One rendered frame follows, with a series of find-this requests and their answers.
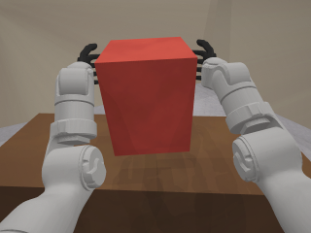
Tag robot left forearm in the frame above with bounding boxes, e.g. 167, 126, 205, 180
42, 61, 97, 184

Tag robot right forearm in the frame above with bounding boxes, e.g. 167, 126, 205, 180
201, 57, 303, 167

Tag carton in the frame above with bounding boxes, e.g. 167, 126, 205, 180
94, 37, 198, 156

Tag left robot hand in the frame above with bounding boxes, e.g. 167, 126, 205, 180
77, 43, 100, 84

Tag robot left upper arm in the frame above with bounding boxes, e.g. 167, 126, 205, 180
0, 145, 107, 233

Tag pedestal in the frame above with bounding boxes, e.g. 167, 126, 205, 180
0, 113, 311, 233

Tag robot right upper arm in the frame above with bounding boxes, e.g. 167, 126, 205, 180
232, 126, 311, 233

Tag right robot hand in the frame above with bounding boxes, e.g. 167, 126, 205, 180
192, 39, 217, 81

